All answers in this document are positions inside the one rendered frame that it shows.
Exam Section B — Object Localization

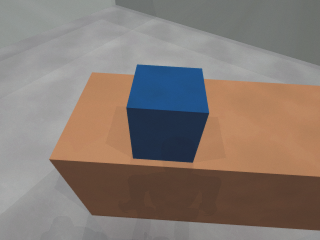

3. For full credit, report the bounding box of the pedestal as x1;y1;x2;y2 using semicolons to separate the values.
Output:
49;72;320;231

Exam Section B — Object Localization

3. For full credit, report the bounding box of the carton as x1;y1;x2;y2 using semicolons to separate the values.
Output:
126;64;209;163

